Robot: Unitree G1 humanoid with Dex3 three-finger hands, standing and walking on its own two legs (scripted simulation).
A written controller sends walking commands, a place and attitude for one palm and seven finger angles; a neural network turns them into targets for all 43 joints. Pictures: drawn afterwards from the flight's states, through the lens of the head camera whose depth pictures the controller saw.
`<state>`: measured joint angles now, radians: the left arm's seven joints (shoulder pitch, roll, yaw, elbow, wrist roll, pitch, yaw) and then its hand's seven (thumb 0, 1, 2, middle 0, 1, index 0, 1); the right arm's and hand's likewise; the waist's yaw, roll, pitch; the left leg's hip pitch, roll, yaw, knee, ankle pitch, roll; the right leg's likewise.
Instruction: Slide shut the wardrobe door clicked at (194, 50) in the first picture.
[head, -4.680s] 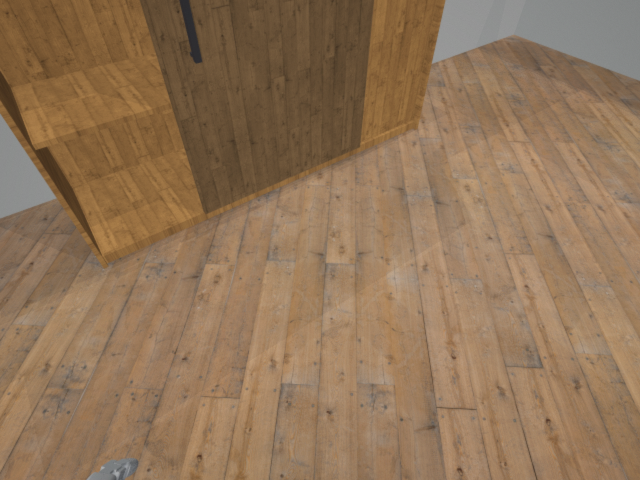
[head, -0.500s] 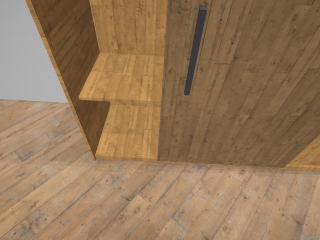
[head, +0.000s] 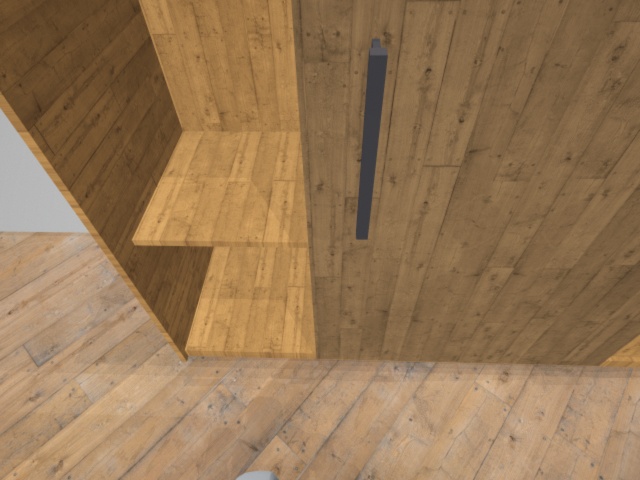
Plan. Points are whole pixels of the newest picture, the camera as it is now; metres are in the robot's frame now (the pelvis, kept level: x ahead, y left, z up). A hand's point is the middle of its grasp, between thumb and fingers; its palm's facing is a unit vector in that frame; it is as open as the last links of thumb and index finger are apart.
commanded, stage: take the last steps up to it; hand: right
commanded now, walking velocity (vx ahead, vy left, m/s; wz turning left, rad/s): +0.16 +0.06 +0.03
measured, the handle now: (367, 155) +0.55 -0.04 +0.11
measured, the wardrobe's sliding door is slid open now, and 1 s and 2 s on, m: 0.43 0.43 0.43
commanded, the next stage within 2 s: come to a stop and stand still in 0.04 s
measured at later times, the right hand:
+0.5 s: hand out of the picture +0.15 -0.16 -0.16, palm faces +0.09 +0.96 -0.25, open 7.2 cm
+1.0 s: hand out of the picture +0.01 -0.20 -0.17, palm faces +0.07 +0.97 -0.22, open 7.4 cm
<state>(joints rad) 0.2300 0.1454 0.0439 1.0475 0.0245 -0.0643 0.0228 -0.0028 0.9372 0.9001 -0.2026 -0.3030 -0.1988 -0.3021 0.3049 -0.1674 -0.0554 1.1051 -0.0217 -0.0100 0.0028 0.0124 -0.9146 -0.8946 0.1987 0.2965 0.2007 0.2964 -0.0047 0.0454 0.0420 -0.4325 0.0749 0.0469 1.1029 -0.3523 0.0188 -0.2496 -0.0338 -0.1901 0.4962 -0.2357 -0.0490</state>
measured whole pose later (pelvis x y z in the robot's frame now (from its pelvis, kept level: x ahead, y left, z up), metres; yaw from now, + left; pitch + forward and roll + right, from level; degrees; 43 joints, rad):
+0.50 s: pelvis +0.08 +0.03 +0.00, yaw -3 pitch -1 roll -1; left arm 0.18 0.18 0.06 1.05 0.01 0.06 0.02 0.01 0.91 0.90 -0.20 -0.30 -0.19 -0.30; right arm 0.13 -0.15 -0.04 1.02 -0.03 0.00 -0.05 0.00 -0.93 -0.89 0.20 0.30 0.21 0.30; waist -0.01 -0.02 0.09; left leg -0.29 0.08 0.13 0.51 -0.20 0.02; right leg -0.38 -0.01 -0.04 0.92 -0.49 0.05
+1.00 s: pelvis +0.04 -0.03 +0.00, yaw -1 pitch +0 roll -1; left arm 0.23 0.16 0.02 1.10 0.00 0.01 0.03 0.01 0.93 0.90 -0.20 -0.30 -0.20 -0.30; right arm 0.32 -0.16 -0.01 1.15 -0.01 0.02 -0.05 0.01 -0.91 -0.89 0.20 0.30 0.20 0.30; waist -0.01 0.01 0.01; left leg -0.13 0.04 0.01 0.44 -0.31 -0.01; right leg -0.21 0.05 -0.10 0.40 -0.19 -0.07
